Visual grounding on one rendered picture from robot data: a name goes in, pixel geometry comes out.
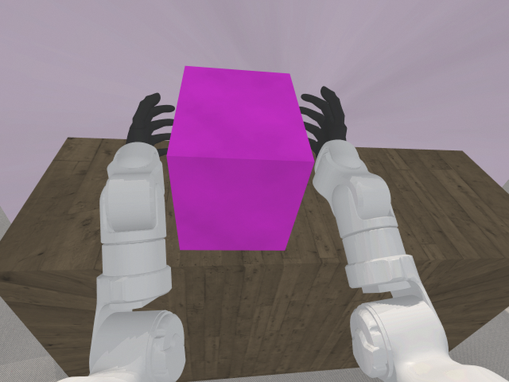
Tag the robot right forearm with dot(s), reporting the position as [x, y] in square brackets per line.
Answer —
[360, 202]

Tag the pedestal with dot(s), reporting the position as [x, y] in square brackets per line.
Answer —
[259, 313]

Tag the carton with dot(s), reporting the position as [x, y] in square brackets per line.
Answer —
[239, 160]

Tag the right robot upper arm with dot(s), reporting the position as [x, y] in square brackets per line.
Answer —
[401, 340]

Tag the robot right hand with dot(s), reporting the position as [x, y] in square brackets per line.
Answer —
[331, 121]

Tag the robot left forearm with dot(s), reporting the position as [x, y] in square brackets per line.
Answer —
[132, 228]

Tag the left robot upper arm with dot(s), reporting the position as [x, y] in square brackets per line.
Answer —
[137, 346]

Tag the robot left hand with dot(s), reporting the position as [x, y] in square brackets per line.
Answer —
[142, 127]

